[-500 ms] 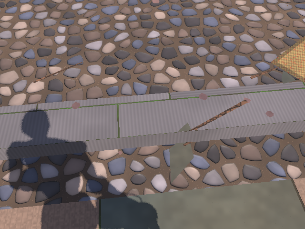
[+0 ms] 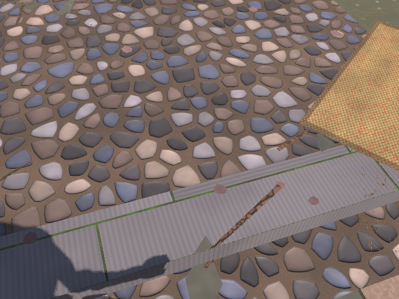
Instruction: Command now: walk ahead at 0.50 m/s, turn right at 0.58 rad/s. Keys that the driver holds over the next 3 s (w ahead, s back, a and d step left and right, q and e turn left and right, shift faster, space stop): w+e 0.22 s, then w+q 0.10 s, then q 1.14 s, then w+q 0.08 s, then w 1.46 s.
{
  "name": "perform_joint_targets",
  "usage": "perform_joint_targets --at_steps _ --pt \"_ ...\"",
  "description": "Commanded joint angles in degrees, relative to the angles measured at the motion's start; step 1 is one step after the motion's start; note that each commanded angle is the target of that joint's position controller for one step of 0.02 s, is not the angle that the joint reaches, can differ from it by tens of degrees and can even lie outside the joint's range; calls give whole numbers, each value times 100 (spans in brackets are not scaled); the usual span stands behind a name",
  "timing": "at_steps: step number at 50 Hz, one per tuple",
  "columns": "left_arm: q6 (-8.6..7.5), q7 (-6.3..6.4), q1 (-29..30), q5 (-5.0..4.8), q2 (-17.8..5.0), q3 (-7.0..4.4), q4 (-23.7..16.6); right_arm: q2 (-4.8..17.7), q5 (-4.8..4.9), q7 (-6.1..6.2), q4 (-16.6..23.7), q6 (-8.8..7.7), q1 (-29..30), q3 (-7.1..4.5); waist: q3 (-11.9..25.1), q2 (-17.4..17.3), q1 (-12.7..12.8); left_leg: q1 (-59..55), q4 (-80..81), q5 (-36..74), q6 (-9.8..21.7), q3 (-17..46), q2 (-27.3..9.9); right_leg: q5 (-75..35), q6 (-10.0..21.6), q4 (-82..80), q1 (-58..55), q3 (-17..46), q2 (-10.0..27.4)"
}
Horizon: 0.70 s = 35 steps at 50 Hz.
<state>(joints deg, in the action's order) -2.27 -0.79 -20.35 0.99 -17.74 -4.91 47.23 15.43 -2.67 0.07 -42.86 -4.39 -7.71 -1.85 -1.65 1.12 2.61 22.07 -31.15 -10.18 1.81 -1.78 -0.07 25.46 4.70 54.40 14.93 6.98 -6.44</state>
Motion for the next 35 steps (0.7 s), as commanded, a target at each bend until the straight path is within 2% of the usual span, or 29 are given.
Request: perform_joint_targets --at_steps 1,2,3,6,9,12,14,16,18,19,20,21,22,23,24,25,26,27,28,30,33,35 --pt "9 -93 82 78 -391 -27 -390 557 57 28 155 21 -630 -188 131 -457 -341 -1804 2011 -1303 547 2292 -1808 -473 -48 973 2017 -116 722" --pt "64 -137 212 139 -361 -22 -429 520 72 51 76 -16 -721 -165 19 -666 -335 -1696 2062 -555 488 1762 -1637 -618 -115 859 1978 -172 830" --pt "117 -174 221 160 -321 -2 -408 549 88 45 12 -63 -819 -172 28 -747 -335 -1689 2065 110 465 1364 -1510 -797 -168 921 1940 -257 839" --pt "179 -253 561 124 -236 40 -546 602 161 -8 -136 -167 -1097 -203 129 -716 -331 -1964 2024 1518 521 648 -1485 -1201 -246 903 2255 -348 902" --pt "186 -323 1158 127 -152 98 -743 590 159 -8 -254 -161 -1268 -210 -27 -666 -408 -2076 2124 1951 587 106 -1457 -1648 -339 451 2606 -515 965" --pt "139 -389 1709 110 28 209 -899 554 145 -22 -377 -157 -1406 -196 -175 -645 -515 -1944 2192 2038 551 -334 -1302 -2206 -316 -607 2302 -706 949" --pt "105 -381 2014 125 126 283 -970 582 142 -45 -532 -156 -1593 -183 -284 -654 -562 -1886 2240 2204 551 -434 -1307 -2210 -222 -1356 1890 -896 814" --pt "88 -337 2167 166 77 307 -993 687 181 -43 -725 -103 -1795 -190 -338 -687 -550 -2130 2131 2674 592 -369 -1391 -1953 -95 -1825 1626 -1103 730" --pt "6 -233 1989 232 68 324 -880 735 203 -26 -903 -37 -1851 -170 -249 -714 -409 -2422 1498 4489 546 -301 -1375 -1741 53 -2198 1159 -1261 531" --pt "-65 -175 1544 254 19 308 -697 789 229 -11 -963 -23 -1824 -171 8 -753 -212 -2535 935 5217 462 -257 -1296 -1844 144 -2491 657 -1256 375" --pt "-168 -115 747 319 -72 274 -403 770 304 1 -992 -4 -1726 -150 448 -628 190 -2297 42 5043 294 -353 -1087 -2704 256 -3140 -419 -1188 389" --pt "-245 -33 76 454 -409 195 -192 574 369 10 -841 -34 -1689 -73 1129 -322 405 -1298 -1024 3287 127 -352 -851 -4381 347 -2915 -1983 -595 1225" --pt "-229 42 -233 478 -935 82 -196 -182 513 -9 -626 -19 -2223 113 2252 1100 224 526 -3065 -1934 -97 -539 -7 -7585 1139 -2310 -4088 1323 3373" --pt "-162 77 -334 53 -940 5 -185 378 502 134 -883 137 -2309 -75 2810 540 340 403 -3776 -2654 -28 410 168 -8628 1372 -2270 -3707 1313 3420" --pt "-133 94 82 -44 -708 70 -188 433 452 148 -832 186 -2014 -133 2076 459 130 573 -3818 -2389 12 562 -58 -7968 1182 -2630 -2989 646 3123" --pt "-135 119 549 -41 -332 185 -223 335 342 142 -824 215 -1781 -127 1175 377 -70 767 -3531 -2064 4 433 -234 -7018 907 -2998 -2144 278 2821" --pt "-140 160 814 -28 -69 272 -235 304 237 122 -883 276 -1682 -157 660 383 -220 685 -3288 -1758 -37 393 -332 -6404 659 -3297 -1534 -35 2544" --pt "-129 210 974 -46 11 305 -242 241 148 78 -926 371 -1781 -172 471 480 -377 394 -3190 -1491 -114 316 -344 -6072 551 -3525 -1016 -343 2365" --pt "-138 228 1041 -29 -1 308 -254 144 121 39 -958 451 -1874 -181 506 458 -464 128 -3254 -1291 -175 226 -263 -6010 533 -3635 -698 -590 2304" --pt "-189 241 1094 -34 -149 256 -247 30 134 1 -909 535 -1916 -211 636 453 -604 -6 -3330 -1051 -267 112 -178 -5888 648 -3744 -444 -918 2286" --pt "-156 282 1138 6 -125 240 -195 52 96 -15 -714 635 -1528 -257 428 613 -604 256 -2916 -727 -309 50 -289 -4729 722 -3893 -201 -1225 2272" --pt "-100 299 1071 30 -123 231 -143 40 74 -70 -553 697 -1164 -235 305 690 -510 239 -2328 -490 -293 -22 -365 -3826 701 -3943 -123 -1369 2244"
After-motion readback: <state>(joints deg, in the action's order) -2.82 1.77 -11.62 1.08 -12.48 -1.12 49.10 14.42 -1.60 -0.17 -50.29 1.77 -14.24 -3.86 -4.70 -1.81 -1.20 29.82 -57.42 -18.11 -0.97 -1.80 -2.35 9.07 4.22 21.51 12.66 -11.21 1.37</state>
